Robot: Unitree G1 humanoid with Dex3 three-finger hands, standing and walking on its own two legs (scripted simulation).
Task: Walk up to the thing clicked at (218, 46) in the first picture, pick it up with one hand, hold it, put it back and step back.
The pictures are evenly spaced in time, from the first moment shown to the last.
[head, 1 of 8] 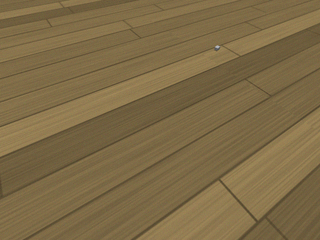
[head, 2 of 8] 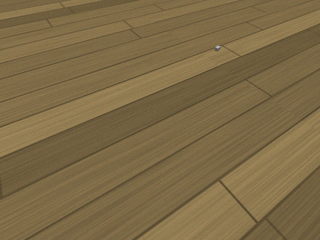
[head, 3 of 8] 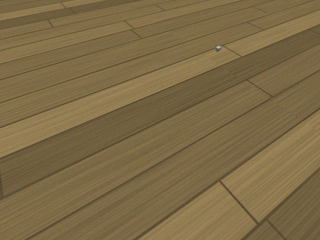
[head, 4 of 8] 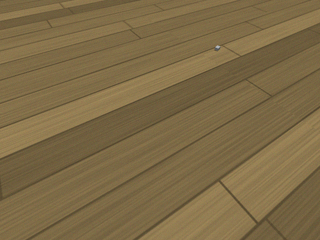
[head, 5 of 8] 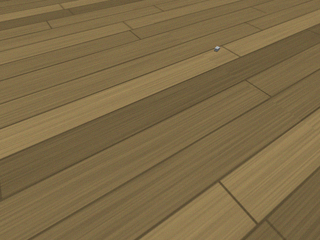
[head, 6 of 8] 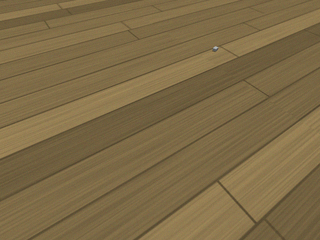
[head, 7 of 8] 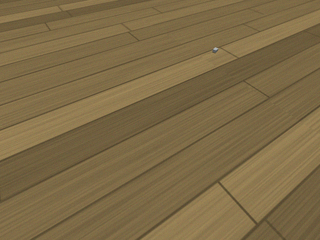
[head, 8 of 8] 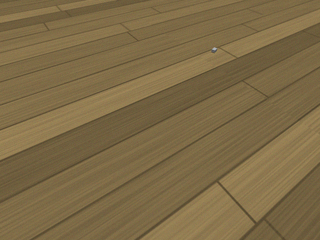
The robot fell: no
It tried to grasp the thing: no
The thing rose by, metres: 0.00
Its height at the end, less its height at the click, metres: +0.00
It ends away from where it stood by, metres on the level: 0.00
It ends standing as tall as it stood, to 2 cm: yes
